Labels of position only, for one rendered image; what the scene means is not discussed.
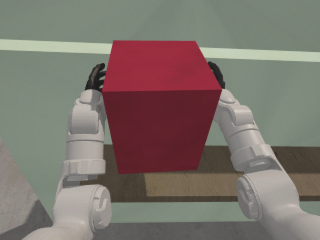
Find table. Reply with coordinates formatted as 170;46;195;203
79;144;320;203

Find left robot forearm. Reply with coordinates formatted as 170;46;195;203
52;89;107;223

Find carton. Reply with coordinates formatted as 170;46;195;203
102;40;222;174

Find robot right upper arm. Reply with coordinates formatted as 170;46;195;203
236;168;320;240

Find robot left hand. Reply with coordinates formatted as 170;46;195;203
85;63;106;93

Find robot right hand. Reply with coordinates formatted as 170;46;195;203
208;61;225;89

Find right robot forearm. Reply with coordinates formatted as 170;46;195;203
213;89;300;205

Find robot left upper arm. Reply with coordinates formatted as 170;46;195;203
22;184;112;240

